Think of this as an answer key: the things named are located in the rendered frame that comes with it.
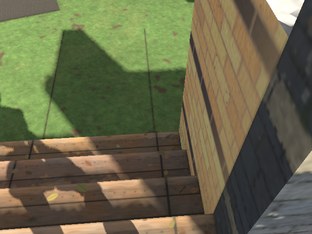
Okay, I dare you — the stairs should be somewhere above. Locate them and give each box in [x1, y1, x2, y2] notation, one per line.
[0, 131, 205, 230]

